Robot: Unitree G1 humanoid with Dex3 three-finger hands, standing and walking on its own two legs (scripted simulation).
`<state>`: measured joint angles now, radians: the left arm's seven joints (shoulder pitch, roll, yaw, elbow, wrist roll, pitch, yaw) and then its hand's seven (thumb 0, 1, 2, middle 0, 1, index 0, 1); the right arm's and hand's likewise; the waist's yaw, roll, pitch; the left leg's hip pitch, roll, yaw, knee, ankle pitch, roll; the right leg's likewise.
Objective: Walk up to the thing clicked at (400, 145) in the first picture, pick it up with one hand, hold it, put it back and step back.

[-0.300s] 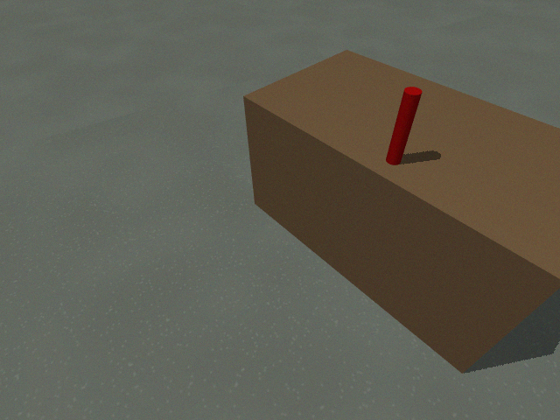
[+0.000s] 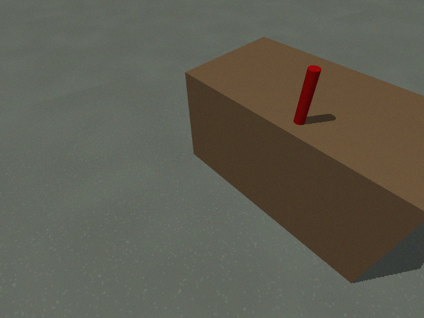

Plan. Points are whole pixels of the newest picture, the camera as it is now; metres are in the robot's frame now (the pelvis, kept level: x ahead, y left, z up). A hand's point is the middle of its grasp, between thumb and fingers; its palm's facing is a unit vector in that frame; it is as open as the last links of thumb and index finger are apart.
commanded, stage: stand
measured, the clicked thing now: (306, 97) +0.86 -0.31 -0.07
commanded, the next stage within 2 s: walk up in 0.82 s
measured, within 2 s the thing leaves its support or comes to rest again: neither
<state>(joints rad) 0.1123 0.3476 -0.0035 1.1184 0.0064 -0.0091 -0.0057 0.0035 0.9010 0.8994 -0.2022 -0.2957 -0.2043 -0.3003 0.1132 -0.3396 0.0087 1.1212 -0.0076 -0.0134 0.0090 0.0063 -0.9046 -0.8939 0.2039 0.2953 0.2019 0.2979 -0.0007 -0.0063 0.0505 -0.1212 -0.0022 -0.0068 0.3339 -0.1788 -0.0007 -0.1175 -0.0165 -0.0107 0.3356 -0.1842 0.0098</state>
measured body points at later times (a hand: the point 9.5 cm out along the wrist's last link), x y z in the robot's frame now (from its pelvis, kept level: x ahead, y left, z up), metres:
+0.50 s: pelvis +0.01 +0.00 +0.00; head +0.02 +0.00 +0.45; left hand +0.09 +0.30 -0.13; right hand +0.09 -0.30 -0.13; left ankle +0.00 +0.12 -0.75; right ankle +0.00 -0.13 -0.75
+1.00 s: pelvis +0.02 +0.03 -0.01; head +0.04 +0.02 +0.44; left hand +0.06 +0.34 -0.13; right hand +0.10 -0.31 -0.12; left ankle +0.05 +0.15 -0.72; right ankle +0.00 -0.12 -0.75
